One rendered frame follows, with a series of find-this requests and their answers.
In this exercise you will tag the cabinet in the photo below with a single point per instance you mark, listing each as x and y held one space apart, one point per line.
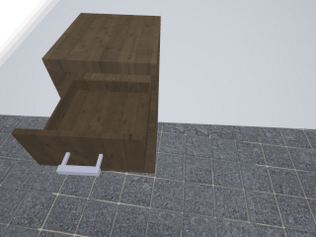
113 47

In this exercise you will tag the handle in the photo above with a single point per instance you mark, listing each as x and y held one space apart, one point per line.
64 169

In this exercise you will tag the drawer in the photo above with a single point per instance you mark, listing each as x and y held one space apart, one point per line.
93 117

